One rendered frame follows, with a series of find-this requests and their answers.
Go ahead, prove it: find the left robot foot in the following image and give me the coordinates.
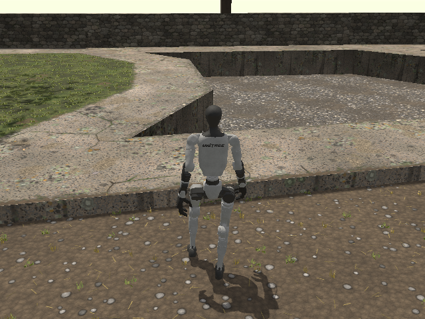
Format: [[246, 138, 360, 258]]
[[187, 244, 197, 257]]

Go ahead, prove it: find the robot right thigh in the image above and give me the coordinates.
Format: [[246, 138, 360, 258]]
[[217, 186, 235, 238]]

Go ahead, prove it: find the right robot upper arm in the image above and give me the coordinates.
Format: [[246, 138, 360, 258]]
[[227, 134, 242, 170]]

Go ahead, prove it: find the left robot upper arm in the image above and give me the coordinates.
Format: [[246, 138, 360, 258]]
[[185, 134, 200, 172]]

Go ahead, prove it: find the right robot forearm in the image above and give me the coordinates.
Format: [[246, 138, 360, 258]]
[[235, 160, 246, 187]]

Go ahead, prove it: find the left robot forearm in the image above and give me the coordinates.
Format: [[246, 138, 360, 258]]
[[178, 163, 191, 198]]

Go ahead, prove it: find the right robot hand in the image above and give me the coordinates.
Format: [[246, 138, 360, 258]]
[[233, 185, 246, 200]]

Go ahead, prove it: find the left robot hand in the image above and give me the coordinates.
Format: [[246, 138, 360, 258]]
[[177, 196, 192, 217]]

